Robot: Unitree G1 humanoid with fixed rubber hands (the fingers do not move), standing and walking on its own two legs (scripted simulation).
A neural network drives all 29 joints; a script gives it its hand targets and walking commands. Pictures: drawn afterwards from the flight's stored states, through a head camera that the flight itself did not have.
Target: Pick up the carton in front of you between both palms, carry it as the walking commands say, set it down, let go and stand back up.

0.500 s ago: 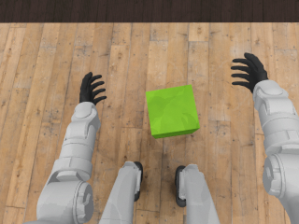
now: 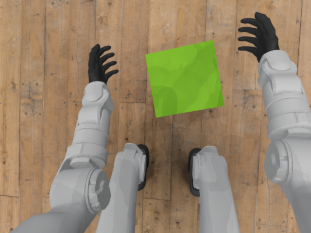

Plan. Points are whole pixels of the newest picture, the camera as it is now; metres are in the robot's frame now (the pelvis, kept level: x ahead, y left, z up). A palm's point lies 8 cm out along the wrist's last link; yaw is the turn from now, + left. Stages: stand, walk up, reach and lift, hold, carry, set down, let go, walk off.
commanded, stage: reach and lift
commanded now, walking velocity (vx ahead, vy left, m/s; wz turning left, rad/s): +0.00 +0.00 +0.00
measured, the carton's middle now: (183, 85) +0.47 -0.05 -0.42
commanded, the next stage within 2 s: none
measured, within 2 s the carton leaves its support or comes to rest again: leaves its support in 1.40 s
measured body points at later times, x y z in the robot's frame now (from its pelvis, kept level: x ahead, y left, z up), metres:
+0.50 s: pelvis -0.04 +0.02 -0.15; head +0.32 -0.04 +0.10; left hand +0.48 +0.16 -0.32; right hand +0.50 -0.23 -0.34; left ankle +0.09 +0.15 -0.51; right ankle +0.07 -0.10 -0.51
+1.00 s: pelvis -0.04 +0.02 -0.16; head +0.32 -0.05 +0.09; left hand +0.49 +0.13 -0.34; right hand +0.50 -0.21 -0.36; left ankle +0.09 +0.15 -0.51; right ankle +0.07 -0.10 -0.51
